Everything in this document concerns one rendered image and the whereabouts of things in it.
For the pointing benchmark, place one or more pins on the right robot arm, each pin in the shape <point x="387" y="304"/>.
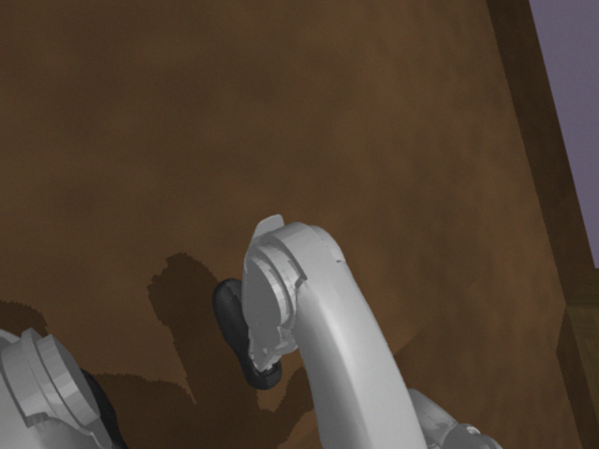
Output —
<point x="465" y="436"/>

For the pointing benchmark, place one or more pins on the left robot foot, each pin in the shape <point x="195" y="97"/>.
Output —
<point x="107" y="413"/>

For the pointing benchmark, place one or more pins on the right robot foot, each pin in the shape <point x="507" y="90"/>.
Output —
<point x="226" y="303"/>

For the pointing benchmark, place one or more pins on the bookshelf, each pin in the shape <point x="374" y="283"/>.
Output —
<point x="583" y="309"/>

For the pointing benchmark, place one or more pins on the right robot hand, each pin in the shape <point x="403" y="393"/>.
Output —
<point x="435" y="422"/>

